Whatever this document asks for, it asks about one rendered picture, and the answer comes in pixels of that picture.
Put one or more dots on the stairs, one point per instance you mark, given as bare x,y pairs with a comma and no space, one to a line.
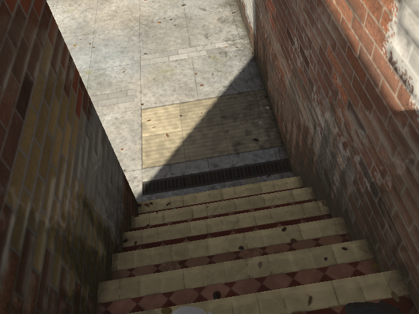
262,248

